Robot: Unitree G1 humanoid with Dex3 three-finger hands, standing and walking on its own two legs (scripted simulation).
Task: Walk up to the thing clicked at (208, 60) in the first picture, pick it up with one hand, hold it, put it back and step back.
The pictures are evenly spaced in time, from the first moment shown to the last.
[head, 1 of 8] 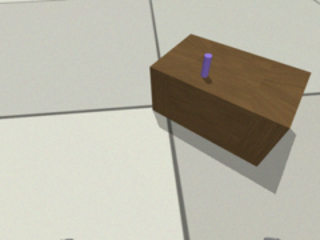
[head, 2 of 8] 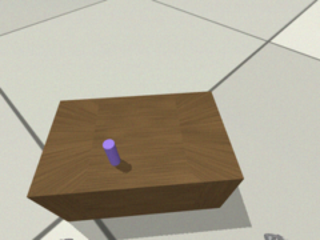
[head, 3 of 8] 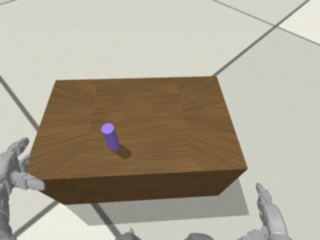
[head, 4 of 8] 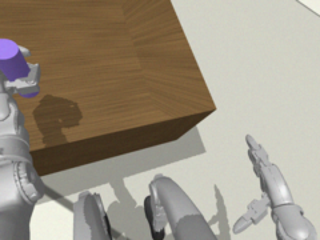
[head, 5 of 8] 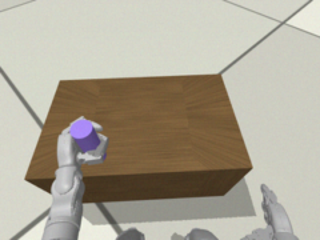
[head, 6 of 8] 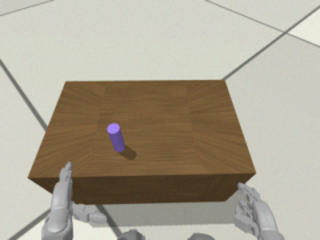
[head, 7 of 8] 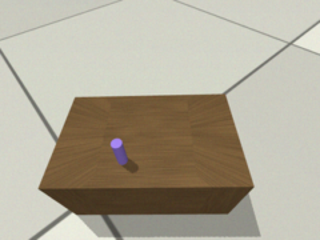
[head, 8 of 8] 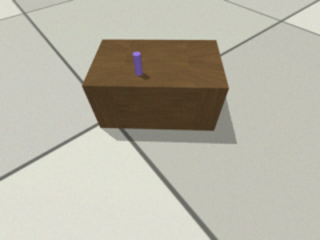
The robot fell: no
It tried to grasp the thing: yes
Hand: left
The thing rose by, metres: 0.27
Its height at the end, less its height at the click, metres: +0.00
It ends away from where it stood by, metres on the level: 0.01
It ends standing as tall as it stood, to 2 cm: yes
